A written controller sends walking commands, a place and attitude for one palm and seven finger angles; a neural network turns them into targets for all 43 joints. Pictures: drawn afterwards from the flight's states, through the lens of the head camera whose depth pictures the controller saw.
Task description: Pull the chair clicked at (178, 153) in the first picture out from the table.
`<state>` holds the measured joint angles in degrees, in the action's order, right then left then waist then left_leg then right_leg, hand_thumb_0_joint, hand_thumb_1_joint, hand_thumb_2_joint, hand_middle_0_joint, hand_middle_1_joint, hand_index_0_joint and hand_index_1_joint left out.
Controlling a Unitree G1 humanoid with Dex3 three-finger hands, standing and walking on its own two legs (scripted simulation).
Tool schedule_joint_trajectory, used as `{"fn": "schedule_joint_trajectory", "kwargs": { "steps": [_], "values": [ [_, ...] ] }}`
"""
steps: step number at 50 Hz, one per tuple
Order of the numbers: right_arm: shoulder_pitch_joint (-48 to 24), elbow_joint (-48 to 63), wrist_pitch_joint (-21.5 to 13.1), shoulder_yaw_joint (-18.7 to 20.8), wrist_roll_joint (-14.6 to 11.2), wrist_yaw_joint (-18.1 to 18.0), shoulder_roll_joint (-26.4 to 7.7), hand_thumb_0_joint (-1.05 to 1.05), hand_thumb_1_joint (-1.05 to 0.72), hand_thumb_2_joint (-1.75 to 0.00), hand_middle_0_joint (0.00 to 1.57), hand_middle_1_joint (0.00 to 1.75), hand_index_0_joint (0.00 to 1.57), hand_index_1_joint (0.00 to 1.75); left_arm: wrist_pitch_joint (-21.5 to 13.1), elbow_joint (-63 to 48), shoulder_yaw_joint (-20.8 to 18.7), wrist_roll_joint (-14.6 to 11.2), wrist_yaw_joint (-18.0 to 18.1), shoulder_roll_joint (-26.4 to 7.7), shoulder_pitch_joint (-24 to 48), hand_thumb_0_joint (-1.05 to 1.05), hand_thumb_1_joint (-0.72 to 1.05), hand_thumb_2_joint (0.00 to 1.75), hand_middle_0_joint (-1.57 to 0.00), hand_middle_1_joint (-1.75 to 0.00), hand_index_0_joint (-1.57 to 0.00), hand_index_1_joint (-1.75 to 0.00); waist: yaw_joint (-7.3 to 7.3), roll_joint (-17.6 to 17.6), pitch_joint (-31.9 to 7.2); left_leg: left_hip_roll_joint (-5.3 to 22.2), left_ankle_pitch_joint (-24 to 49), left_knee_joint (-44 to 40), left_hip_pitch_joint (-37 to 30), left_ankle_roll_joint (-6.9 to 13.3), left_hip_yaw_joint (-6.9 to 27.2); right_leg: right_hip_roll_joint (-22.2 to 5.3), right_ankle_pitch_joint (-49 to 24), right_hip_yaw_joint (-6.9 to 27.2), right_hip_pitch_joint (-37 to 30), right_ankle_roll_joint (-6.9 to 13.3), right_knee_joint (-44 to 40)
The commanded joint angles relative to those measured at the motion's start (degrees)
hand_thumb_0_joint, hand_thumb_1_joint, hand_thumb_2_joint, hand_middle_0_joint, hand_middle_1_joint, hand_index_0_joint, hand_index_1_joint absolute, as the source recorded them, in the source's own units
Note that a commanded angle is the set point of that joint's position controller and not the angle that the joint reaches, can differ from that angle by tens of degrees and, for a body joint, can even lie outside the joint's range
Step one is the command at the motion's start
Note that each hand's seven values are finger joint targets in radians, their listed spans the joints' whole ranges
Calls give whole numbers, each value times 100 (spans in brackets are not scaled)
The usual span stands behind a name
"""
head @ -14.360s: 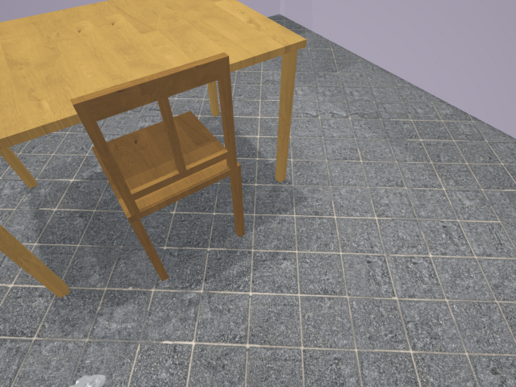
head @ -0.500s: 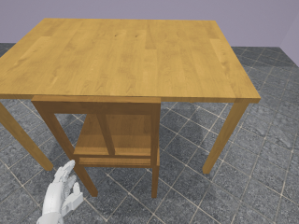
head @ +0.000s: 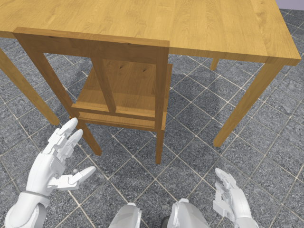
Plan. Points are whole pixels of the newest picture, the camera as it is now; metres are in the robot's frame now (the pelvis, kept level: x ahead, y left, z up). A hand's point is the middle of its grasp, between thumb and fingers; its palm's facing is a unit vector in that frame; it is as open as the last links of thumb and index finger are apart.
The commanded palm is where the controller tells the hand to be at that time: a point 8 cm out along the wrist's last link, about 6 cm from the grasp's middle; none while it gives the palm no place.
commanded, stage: raise the hand toward the chair's back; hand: left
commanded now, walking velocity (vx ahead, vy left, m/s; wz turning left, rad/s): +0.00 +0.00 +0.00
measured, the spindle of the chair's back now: (105, 87) +0.52 +0.20 +0.00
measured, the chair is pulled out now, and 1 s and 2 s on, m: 0.00 0.00 0.00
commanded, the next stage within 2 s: aim the fingers beside a spindle in 1.40 s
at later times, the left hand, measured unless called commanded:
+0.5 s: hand (60, 163) +0.25 +0.23 +0.06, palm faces -0.06 -1.00 -0.04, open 15.8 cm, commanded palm +0.22 +0.29 +0.06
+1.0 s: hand (48, 147) +0.28 +0.27 +0.07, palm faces -0.07 -1.00 -0.05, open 16.9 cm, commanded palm +0.26 +0.32 +0.07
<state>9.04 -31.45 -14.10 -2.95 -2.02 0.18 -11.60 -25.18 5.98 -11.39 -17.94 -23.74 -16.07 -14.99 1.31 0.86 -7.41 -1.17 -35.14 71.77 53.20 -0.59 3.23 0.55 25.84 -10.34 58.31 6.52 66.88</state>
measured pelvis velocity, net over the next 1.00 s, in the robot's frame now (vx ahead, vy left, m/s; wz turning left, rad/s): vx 0.03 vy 0.07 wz -0.03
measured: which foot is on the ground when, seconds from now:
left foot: down 0.00-1.00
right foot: down 0.00-1.00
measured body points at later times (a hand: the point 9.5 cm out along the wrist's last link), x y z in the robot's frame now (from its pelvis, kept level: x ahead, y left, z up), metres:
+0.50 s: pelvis +0.01 +0.05 +0.02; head +0.08 +0.05 +0.46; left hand +0.24 +0.28 +0.06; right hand +0.19 -0.21 -0.05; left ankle +0.00 +0.12 -0.63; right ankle +0.07 -0.05 -0.63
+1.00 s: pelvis +0.03 +0.07 +0.03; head +0.11 +0.08 +0.47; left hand +0.28 +0.32 +0.07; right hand +0.19 -0.18 -0.05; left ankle +0.00 +0.13 -0.63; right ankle +0.07 -0.05 -0.63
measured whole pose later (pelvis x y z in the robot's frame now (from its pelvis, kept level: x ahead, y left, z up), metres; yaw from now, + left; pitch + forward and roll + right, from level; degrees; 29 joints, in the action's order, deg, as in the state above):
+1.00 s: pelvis +0.03 +0.07 +0.03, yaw -2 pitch +17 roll -4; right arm 14.5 -29.5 -11.7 -1.4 -1.2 -0.6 -14.9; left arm -20.7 2.9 -12.9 -17.1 -18.7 -16.6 -16.0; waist -0.8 1.5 -8.4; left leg -3.1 -33.9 64.6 47.9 4.8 0.0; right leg -0.5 23.4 -6.4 52.6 0.9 58.7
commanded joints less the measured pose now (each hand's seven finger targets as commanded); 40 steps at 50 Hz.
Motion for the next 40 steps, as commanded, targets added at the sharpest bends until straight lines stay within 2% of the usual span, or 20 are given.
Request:
{"fn": "schedule_joint_trajectory", "kwargs": {
  "steps": [1, 2, 5, 6, 7, 11, 12, 14, 17, 19, 20, 22, 23, 27, 28, 30, 35, 36, 37, 40],
  "values": [
    [8, 984, -369, 560, -91, -123, -879, 0, -90, -90, 20, 30, 20, 30, 227, -1032, -1035, -416, 91, -892, -122, 0, 6, 54, -12, -17, -12, -17, -61, -325, -2058, -26, 1396, -885, 730, 169, -153, -660, -231, 2365, -3506, -800, -1958],
    [-41, 978, -364, 554, -78, -97, -855, 0, -90, -90, 20, 30, 20, 30, 246, -877, -1124, -435, 176, -913, -215, 0, 4, 53, -11, -16, -11, -16, -37, -487, -1917, -7, 1350, -910, 780, 160, -121, -642, -160, 2373, -3481, -799, -1973],
    [40, 915, -394, 583, -42, -75, -846, 0, -90, -90, 20, 30, 20, 30, -31, -862, -900, -326, 382, -666, -137, 0, -3, 50, -11, -15, -11, -15, -135, -678, -1499, -16, 1115, -1061, 888, 169, -124, -611, 384, 2265, -3103, -765, -2051],
    [43, 904, -419, 600, -35, -76, -865, 0, -90, -90, 20, 30, 20, 30, -131, -859, -832, -273, 413, -654, -137, 0, -6, 49, -10, -15, -10, -15, -157, -582, -1410, -25, 1027, -1071, 880, 183, -151, -593, 660, 2240, -2927, -749, -2072],
    [11, 944, -427, 586, -23, -79, -900, 0, -90, -90, 20, 30, 20, 30, -202, -834, -821, -253, 379, -749, -27, 0, -8, 48, -10, -15, -10, -15, -111, -416, -1272, -23, 1071, -1078, 826, 187, -140, -574, 728, 2230, -2841, -674, -2034],
    [182, 935, -525, 639, -45, -138, -993, 0, -90, -90, 20, 30, 20, 30, -450, -845, -641, -173, 399, -657, -73, 0, -17, 44, -9, -13, -9, -13, -189, -389, -1289, -63, 963, -1267, 517, 263, -208, -402, 1234, 1827, -2393, -597, -1979],
    [162, 941, -519, 634, -28, -155, -1021, 0, -90, -90, 20, 30, 20, 30, -454, -821, -727, -222, 388, -763, -45, 0, -20, 43, -9, -13, -9, -13, -127, -311, -1231, -59, 1014, -1287, 509, 250, -178, -363, 1153, 1791, -2390, -546, -1887],
    [216, 968, -524, 643, -27, -177, -1038, 0, -90, -90, 20, 30, 20, 30, -529, -971, -692, -193, 419, -724, -90, 0, -24, 41, -9, -12, -9, -12, -120, -149, -1366, -76, 1053, -1416, 287, 266, -189, -302, 971, 1564, -2297, -544, -1775],
    [239, 981, -515, 617, 7, -199, -1083, 0, -90, -90, 20, 30, 20, 30, -570, -1209, -587, -143, 555, -723, -33, 0, -31, 38, -8, -11, -8, -11, -138, 143, -1310, -53, 1216, -1599, -61, 258, -80, -191, 489, 1221, -2082, -491, -1525],
    [289, 983, -491, 613, 16, -201, -1087, 0, -90, -90, 20, 30, 20, 30, -571, -1294, -515, -83, 638, -646, -55, 0, -36, 36, -7, -10, -7, -10, -165, 140, -1399, -43, 1376, -1699, -260, 238, -19, -147, 86, 1020, -2048, -504, -1392],
    [289, 1003, -482, 599, 31, -201, -1103, 0, -90, -90, 20, 30, 20, 30, -560, -1381, -391, -39, 659, -586, -49, 0, -38, 35, -7, -10, -7, -10, -193, 311, -1401, -28, 1477, -1722, -390, 223, 9, -121, -118, 923, -1939, -497, -1308],
    [334, 996, -414, 583, 67, -207, -1135, 0, -90, -90, 20, 30, 20, 30, -461, -1365, -431, -6, 676, -705, -12, 0, -43, 33, -7, -9, -7, -9, -207, 308, -1325, 3, 1740, -1752, -501, 149, 88, -64, -422, 791, -1884, -458, -1180],
    [350, 1011, -379, 570, 61, -193, -1123, 0, -90, -90, 20, 30, 20, 30, -423, -1386, -359, 32, 655, -603, -35, 0, -45, 32, -6, -9, -6, -9, -215, 337, -1412, 10, 1924, -1782, -636, 109, 114, -47, -588, 742, -1869, -466, -1156],
    [330, 1084, -260, 541, 63, -205, -1142, 0, -90, -90, 20, 30, 20, 30, -210, -1351, -361, 37, 615, -637, -20, 0, -50, 30, -6, -8, -6, -8, -208, 352, -1279, 28, 2132, -1824, -725, 14, 187, -20, -728, 645, -1804, -444, -1122],
    [353, 1101, -237, 534, 59, -201, -1131, 0, -90, -90, 20, 30, 20, 30, -182, -1451, -375, 56, 601, -639, 28, 0, -50, 30, -6, -8, -6, -8, -206, 337, -1409, 63, 2377, -1846, -868, -44, 236, -13, -849, 599, -1794, -457, -1082],
    [361, 1116, -201, 536, 55, -197, -1113, 0, -90, -90, 20, 30, 20, 30, -111, -1486, -302, 61, 603, -542, -26, 0, -50, 30, -6, -8, -6, -8, -207, 411, -1386, 83, 2664, -1846, -1003, -112, 266, -14, -973, 573, -1732, -467, -1078],
    [397, 1105, -135, 512, 58, -195, -1123, 0, -90, -90, 20, 30, 20, 30, -23, -1565, -376, 50, 571, -620, 144, 0, -50, 30, -6, -8, -6, -8, -223, 297, -1498, 128, 2971, -1847, -1131, -218, 365, 9, -1063, 531, -1727, -472, -1052],
    [391, 1105, -132, 511, 58, -193, -1127, 0, -90, -90, 20, 30, 20, 30, -19, -1590, -352, 59, 557, -607, 160, 0, -50, 30, -6, -8, -6, -8, -219, 445, -1482, 146, 3075, -1859, -1218, -248, 386, 1, -1053, 523, -1641, -471, -1050],
    [395, 1087, -121, 506, 77, -190, -1132, 0, -90, -90, 20, 30, 20, 30, 1, -1574, -420, 50, 555, -672, 188, 0, -50, 30, -6, -8, -6, -8, -232, 320, -1523, 141, 3164, -1835, -1210, -231, 374, 15, -1122, 519, -1701, -467, -1038],
    [432, 1079, -82, 511, 48, -181, -1132, 0, -90, -90, 20, 30, 20, 30, 57, -1530, -437, 50, 516, -675, 179, 0, -50, 30, -6, -8, -6, -8, -204, 458, -1516, 163, 3339, -1892, -1307, -306, 416, 11, -1125, 510, -1688, -474, -1066]
  ]
}}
